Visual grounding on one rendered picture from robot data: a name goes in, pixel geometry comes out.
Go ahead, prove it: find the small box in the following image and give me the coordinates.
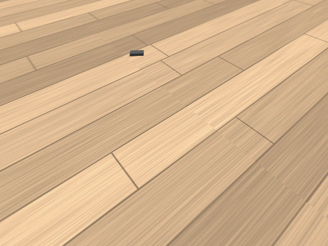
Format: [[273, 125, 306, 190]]
[[130, 50, 144, 56]]

